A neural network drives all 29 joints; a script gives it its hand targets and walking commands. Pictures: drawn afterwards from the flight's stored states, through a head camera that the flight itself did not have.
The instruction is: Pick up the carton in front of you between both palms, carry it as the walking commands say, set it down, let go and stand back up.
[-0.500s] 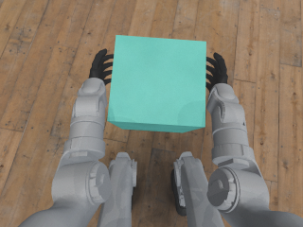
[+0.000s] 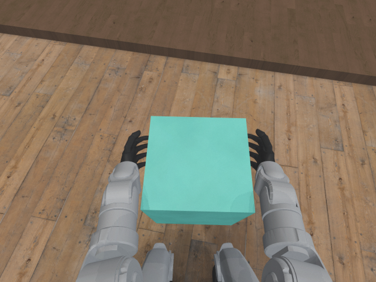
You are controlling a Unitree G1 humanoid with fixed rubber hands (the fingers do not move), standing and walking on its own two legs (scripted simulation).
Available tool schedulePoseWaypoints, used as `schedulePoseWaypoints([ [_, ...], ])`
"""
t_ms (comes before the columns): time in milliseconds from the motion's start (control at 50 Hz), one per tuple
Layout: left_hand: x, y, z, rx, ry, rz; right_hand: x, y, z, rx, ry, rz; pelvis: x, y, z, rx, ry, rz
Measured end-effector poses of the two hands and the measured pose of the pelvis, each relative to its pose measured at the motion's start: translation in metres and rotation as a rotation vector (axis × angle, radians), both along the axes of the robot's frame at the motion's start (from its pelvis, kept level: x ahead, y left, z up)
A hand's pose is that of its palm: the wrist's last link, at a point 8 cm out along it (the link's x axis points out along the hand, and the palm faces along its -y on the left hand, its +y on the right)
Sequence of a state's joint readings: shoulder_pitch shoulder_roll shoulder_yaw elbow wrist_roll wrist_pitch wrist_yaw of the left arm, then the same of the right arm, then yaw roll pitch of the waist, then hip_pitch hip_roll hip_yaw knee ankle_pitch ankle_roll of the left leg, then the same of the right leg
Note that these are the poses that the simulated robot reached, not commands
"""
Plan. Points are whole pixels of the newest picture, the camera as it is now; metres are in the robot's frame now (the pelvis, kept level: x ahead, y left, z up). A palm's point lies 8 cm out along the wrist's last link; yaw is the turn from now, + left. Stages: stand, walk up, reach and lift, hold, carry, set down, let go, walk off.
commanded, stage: reach and lift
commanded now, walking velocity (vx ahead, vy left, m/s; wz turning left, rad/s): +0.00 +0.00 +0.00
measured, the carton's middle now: (195, 177) +0.37 +0.00 -0.10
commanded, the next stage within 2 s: hold in 1.50 s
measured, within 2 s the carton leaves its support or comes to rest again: neither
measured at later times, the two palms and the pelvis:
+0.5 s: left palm (108, 155) +0.33 +0.15 +0.12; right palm (296, 146) +0.34 -0.15 +0.13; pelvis +0.03 +0.00 +0.10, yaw +0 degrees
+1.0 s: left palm (103, 152) +0.33 +0.15 +0.14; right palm (301, 142) +0.34 -0.15 +0.14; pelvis +0.03 +0.00 +0.11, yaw +0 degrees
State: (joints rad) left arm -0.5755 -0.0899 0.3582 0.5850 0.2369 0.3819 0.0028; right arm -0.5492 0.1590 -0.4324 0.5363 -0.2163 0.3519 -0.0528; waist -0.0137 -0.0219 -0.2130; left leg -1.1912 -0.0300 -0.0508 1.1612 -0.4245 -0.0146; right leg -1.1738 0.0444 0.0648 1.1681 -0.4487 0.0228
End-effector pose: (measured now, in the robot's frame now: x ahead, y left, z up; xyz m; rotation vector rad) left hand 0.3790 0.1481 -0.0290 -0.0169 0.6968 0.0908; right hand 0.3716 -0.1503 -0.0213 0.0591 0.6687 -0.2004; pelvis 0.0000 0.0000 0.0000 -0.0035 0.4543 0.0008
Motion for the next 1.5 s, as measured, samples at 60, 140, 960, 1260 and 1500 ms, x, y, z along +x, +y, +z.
schedulePoseWaypoints([
  [60,-0.007,0.000,0.018,0.000,-0.001,0.006,-0.005,0.000,0.018,-0.001,-0.001,0.007,0.005,-0.001,0.016,0.001,-0.043,0.002],
  [140,-0.015,0.000,0.042,0.001,-0.003,0.013,-0.011,0.000,0.042,-0.004,-0.002,0.017,0.012,-0.001,0.036,0.002,-0.103,0.003],
  [960,-0.052,0.000,0.166,0.034,-0.021,0.027,-0.037,0.000,0.164,-0.041,-0.018,0.088,0.026,-0.003,0.108,0.007,-0.538,0.004],
  [1260,-0.046,0.001,0.173,0.061,-0.017,0.007,-0.032,0.001,0.170,-0.066,-0.013,0.106,0.041,-0.001,0.113,0.006,-0.545,0.002],
  [1500,-0.049,0.000,0.178,0.066,-0.018,0.008,-0.033,0.000,0.175,-0.069,-0.014,0.113,0.045,-0.003,0.114,0.007,-0.556,0.004],
])
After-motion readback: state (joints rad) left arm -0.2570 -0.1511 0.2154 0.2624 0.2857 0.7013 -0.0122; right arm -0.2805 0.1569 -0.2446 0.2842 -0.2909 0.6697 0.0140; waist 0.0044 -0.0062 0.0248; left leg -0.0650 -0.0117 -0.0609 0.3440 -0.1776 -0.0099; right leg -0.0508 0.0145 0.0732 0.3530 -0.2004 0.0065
